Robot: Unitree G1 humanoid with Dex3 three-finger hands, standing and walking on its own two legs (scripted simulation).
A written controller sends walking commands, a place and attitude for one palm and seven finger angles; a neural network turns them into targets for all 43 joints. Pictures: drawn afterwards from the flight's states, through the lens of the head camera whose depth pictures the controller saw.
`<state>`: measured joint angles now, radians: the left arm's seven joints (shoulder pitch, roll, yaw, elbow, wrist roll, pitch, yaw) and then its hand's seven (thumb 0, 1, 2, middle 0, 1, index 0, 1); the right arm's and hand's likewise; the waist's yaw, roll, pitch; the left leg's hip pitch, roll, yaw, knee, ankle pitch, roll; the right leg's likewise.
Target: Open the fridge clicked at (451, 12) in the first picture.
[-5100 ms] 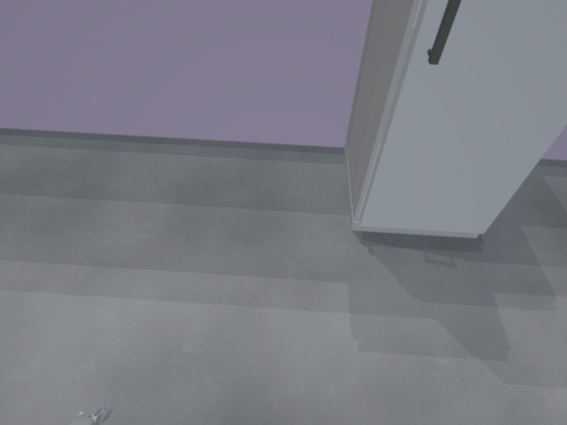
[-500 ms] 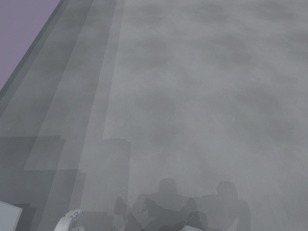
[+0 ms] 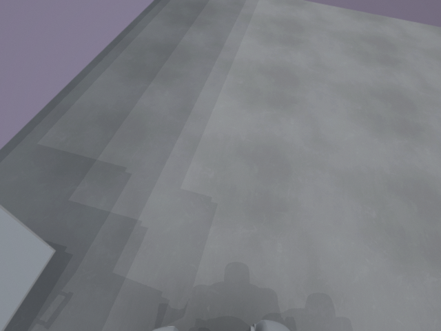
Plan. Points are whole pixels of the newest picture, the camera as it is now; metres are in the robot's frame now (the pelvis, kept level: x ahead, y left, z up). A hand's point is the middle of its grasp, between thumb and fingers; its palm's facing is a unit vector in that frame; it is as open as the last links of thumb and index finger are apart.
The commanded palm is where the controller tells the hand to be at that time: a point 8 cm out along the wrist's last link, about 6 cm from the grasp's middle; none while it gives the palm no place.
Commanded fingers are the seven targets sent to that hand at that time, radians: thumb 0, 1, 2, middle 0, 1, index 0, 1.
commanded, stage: turn to face it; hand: left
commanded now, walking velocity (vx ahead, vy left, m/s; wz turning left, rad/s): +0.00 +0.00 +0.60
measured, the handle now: out of the picture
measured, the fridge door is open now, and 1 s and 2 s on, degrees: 0 0 0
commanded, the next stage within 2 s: none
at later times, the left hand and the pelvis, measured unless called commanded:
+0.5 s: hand out of the picture +0.02 +0.15 -0.13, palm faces +0.30 -0.91 -0.28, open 7.4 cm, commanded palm none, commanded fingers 0.00 0.90 0.90 -0.20 -0.30 -0.20 -0.30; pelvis -0.02 -0.06 +0.01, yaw +18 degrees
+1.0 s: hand out of the picture -0.12 +0.21 -0.15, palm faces +0.60 -0.76 -0.26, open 7.4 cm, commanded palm none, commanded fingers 0.00 0.90 0.90 -0.20 -0.30 -0.20 -0.30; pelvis -0.05 -0.02 +0.02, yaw +36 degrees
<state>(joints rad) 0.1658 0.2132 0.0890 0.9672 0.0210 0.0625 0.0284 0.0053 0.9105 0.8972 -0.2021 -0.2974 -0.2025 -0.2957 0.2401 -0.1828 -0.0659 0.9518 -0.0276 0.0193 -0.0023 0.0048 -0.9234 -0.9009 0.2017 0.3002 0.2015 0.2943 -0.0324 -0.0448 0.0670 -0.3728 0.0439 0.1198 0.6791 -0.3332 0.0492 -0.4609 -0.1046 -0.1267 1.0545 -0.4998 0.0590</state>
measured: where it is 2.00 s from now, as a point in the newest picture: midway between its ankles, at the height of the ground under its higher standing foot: outside the picture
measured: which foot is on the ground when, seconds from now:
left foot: down 0.00-0.36, up 0.38-0.76, down 0.78-1.00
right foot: up 0.00-0.34, down 0.36-0.78, up 0.80-1.00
